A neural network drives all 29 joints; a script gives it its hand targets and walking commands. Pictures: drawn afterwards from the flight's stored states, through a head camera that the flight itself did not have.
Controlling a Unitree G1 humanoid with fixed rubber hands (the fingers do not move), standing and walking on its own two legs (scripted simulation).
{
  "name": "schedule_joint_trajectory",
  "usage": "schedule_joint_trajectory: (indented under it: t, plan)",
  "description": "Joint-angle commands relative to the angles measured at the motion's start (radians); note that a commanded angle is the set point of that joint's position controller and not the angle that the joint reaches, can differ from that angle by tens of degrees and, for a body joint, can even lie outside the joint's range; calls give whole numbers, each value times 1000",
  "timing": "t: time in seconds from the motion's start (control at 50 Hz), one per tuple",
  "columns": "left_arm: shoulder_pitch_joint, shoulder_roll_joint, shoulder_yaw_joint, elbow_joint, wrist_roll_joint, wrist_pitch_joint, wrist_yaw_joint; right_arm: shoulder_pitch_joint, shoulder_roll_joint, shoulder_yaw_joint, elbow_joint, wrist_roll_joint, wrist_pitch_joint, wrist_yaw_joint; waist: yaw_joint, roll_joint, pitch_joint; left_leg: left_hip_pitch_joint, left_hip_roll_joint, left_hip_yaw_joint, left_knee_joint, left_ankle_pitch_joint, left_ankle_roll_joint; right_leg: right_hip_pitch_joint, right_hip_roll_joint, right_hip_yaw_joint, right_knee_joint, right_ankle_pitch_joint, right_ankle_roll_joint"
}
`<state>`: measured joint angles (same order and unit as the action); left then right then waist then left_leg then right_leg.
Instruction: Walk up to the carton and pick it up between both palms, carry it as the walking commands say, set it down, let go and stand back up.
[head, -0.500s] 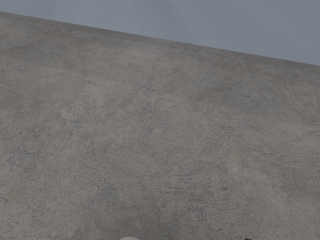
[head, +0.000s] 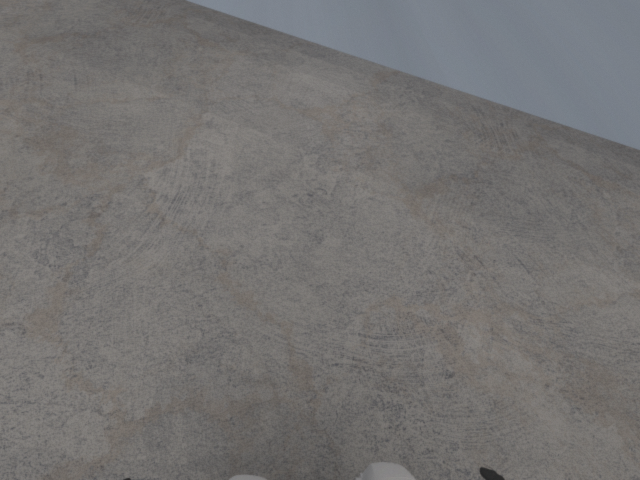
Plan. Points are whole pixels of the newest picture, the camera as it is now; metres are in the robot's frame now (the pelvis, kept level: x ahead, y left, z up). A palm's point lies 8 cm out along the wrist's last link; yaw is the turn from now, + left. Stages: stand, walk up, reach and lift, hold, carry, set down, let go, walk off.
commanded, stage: walk up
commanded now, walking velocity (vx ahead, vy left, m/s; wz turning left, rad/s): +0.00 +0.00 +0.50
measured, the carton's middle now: out of the picture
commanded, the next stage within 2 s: none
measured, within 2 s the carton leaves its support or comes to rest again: neither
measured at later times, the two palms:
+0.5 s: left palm out of the picture -0.03 +0.23 -0.15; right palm out of the picture +0.12 -0.26 -0.12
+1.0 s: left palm out of the picture -0.07 +0.23 -0.13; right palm out of the picture +0.13 -0.26 -0.13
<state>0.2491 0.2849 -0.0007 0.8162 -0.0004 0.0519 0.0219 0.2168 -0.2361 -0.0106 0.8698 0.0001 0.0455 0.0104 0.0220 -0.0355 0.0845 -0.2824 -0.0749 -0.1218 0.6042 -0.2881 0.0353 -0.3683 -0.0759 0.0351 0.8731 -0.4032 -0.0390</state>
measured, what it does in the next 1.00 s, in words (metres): steps on the spot, turning left: right foot, then left foot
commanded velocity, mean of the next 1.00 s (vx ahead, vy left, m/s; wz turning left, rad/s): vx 0.00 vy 0.00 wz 0.50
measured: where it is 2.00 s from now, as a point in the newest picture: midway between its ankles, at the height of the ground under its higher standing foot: outside the picture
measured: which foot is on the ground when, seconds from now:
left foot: down 0.00-0.10, up 0.12-0.38, down 0.40-0.74, up 0.76-1.00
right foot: up 0.00-0.06, down 0.08-0.40, up 0.42-0.72, down 0.74-1.00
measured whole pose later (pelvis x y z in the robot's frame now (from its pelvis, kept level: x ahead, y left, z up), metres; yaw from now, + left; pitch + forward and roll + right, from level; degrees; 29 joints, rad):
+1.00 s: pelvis -0.05 -0.06 -0.01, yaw +30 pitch +2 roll -4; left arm 0.14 0.28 0.00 0.82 0.00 0.04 0.02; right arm 0.21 -0.28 -0.01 0.87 0.00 0.04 0.03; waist -0.05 0.06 0.08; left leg -0.41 -0.02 -0.13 0.90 -0.47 0.00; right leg -0.31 -0.14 -0.26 0.59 -0.27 0.04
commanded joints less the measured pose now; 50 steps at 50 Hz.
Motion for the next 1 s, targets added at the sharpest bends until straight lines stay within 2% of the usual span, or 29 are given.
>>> schedule_joint_trajectory:
  t: [0.0, 0.06, 0.1, 0.12, 0.16, 0.2, 0.22, 0.28, 0.3, 0.34, 0.36, 0.38, 0.4, 0.42, 0.46, 0.5, 0.56, 0.64, 0.68, 0.7, 0.72, 0.74, 0.76, 0.8, 0.84, 0.88, 0.92, 0.94, 0.98]
  plan:
    - [-74, 63, 73, -64, -8, -27, 10, -8, -240, -131, -107, -23, -30, -16, -38, 264, -115, 15, 269, -434, -226, 607, 91, 66, 79, -31, -191, -96, 78]
    - [9, 108, 92, -47, 12, -41, 14, -51, -179, -114, -133, 1, -25, -11, 26, 117, -125, -234, 176, -273, -116, 307, 5, 354, -28, -25, -425, 140, 52]
    - [68, 263, 111, -27, 28, -28, 25, -69, -95, -103, -157, -4, -19, -6, 90, -294, -64, -384, -24, 113, 369, -276, -96, 236, -479, 338, -762, -159, -76]
    - [1, 226, 105, -43, 35, -24, 23, -102, -141, -114, -148, -14, -5, 5, 58, -168, -41, -344, 51, 74, 480, -231, -96, 161, -453, 305, -703, -135, -128]
    - [-55, 167, 83, -61, 26, -21, 20, -60, -159, -119, -112, -21, -3, 19, 11, -79, -9, -321, 78, 104, 600, -148, -111, 124, -352, 130, -641, 79, -117]
    - [-94, 143, 84, -68, 24, -31, 19, -3, -126, -104, -82, -13, -5, 35, -36, -158, -101, -287, 76, 141, 479, -181, -106, 215, -297, 19, -549, 263, -94]
    - [-59, 139, 92, -68, 31, -32, 15, -11, -111, -93, -90, -10, -2, 39, -15, -169, -143, -252, 85, 163, 419, -227, -106, 252, -321, -17, -531, 338, -97]
    - [1, 170, 92, -52, 50, -38, 20, -71, -74, -72, -110, -24, 4, 32, -6, -135, -121, -169, 79, 158, 287, -313, -88, 178, -343, 21, -499, 515, -86]
    - [-17, 169, 105, -44, 49, -38, 20, -14, -64, -59, -110, -15, -3, 33, -22, -202, -179, -126, 90, 177, 185, -290, -90, 233, -347, -34, -460, 572, -68]
    - [-22, 169, 115, -53, 40, -31, 12, 68, -80, -69, -72, -8, -22, 36, -60, -156, -260, -24, 58, 206, -10, -95, -70, 269, -297, -120, -336, 581, -29]
    - [-26, 131, 100, -63, 47, -29, 5, 100, -108, -81, -53, -12, -27, 42, -88, -85, -243, 34, 83, 137, -57, -12, -44, 167, -272, -142, -227, 472, 4]
    - [2, 99, 93, -70, 47, -24, 2, 125, -180, -101, -60, -19, -33, 39, -98, 113, -206, 140, 217, -118, -221, 39, -10, -14, -195, -196, -25, 162, 45]
    - [-40, 11, 72, -119, 34, -22, 4, 119, -316, -128, -61, -38, -44, 21, -98, 447, -163, 187, 479, -598, -292, 514, 112, -319, -29, -176, 137, -261, 109]
    - [-194, 43, 71, -146, 28, -5, 6, 123, -330, -138, -53, -29, -38, 11, -149, 338, -100, 53, 438, -582, -306, 424, 172, -234, 11, -70, 248, -298, 110]
    - [-208, 57, 70, -129, 28, -11, -7, 60, -269, -124, -52, -18, -41, -7, -104, 203, -85, 107, 350, -465, -240, 416, 118, -252, -2, -50, 251, -147, 95]
    - [-171, 36, 57, -125, 23, -18, -10, 33, -245, -121, -60, -23, -42, -23, -87, 255, -137, 61, 298, -355, -191, 511, 119, -173, -9, -58, 208, -122, 100]
    - [-189, 50, 69, -146, 11, -15, -2, 72, -246, -116, -60, -33, -45, -21, -97, 240, -147, 127, 273, -462, -194, 526, 123, -160, 38, -39, 95, -175, 90]
    - [-155, 26, 68, -135, -5, -26, 4, 62, -233, -105, -47, -40, -37, -21, -79, 271, -183, 72, 243, -424, -151, 700, 137, -18, 70, -76, -130, -128, 90]
    - [-81, 18, 71, -93, 1, -30, 8, -4, -199, -96, -53, -40, -25, -11, -32, 220, -188, -91, 213, -372, -156, 558, 104, 217, 77, -96, -288, 19, 74]
    - [-23, 44, 81, -99, 0, -31, 11, -34, -200, -96, -76, -27, -25, -13, 9, 168, -164, -188, 181, -356, -118, 371, 69, 334, 29, -66, -459, 138, 71]
    - [39, 114, 101, -74, 16, -31, 16, -22, -134, -92, -79, -22, -27, -8, 32, 52, -192, -343, 96, -224, 24, 86, -6, 483, -138, 44, -494, 190, 23]
    - [63, 177, 114, -79, 22, -25, 20, 16, -104, -89, -93, -19, -25, -1, 51, -207, -218, -456, -17, -2, 272, -227, -56, 500, -466, 265, -615, 214, -84]
    - [10, 175, 104, -82, 35, -21, 15, -14, -148, -100, -81, -34, -13, -5, 39, -120, -191, -377, 89, 31, 489, -258, -65, 301, -526, 238, -646, 104, -132]
    - [-90, 144, 85, -89, 45, -24, 10, -16, -167, -108, -77, -38, -2, 15, -5, -71, -87, -332, 106, 37, 638, -177, -84, 178, -409, 100, -635, 153, -103]
    - [-128, 125, 88, -101, 37, -22, 17, 26, -165, -106, -67, -23, -3, 25, -38, -135, -121, -325, 112, 73, 611, -176, -95, 226, -344, -2, -588, 244, -80]
    - [-124, 105, 81, -101, 50, -26, 13, 56, -119, -82, -70, -19, -4, 34, -63, -140, -133, -275, 115, 140, 483, -270, -92, 239, -333, -60, -517, 487, -82]
    - [-63, 146, 100, -59, 55, -13, 14, -11, -100, -56, -109, -11, -1, 34, -17, -162, -133, -160, 120, 144, 297, -346, -79, 198, -348, -57, -504, 509, -101]
    - [-91, 144, 108, -56, 53, -10, 9, 37, -99, -48, -94, -7, -7, 34, -43, -222, -150, -147, 111, 160, 193, -306, -73, 226, -322, -116, -452, 520, -77]
    - [-114, 138, 107, -61, 41, -2, 0, 152, -127, -53, -54, 0, -20, 21, -96, -159, -229, 25, 79, 160, -36, -130, -44, 206, -265, -179, -262, 466, -36]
